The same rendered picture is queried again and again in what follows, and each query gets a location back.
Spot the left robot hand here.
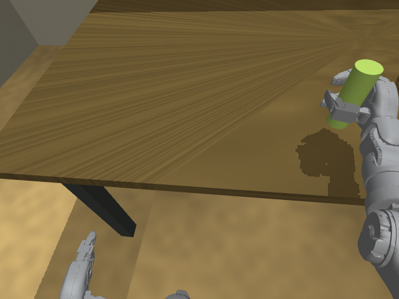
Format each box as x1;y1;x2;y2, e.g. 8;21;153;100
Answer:
59;230;106;299

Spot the right robot hand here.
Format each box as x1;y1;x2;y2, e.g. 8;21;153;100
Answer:
320;69;399;130

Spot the table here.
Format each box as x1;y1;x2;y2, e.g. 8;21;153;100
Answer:
0;0;399;237

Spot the right robot arm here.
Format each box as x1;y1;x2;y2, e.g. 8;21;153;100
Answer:
358;116;399;299

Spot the can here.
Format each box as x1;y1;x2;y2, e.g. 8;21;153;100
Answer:
326;59;383;129

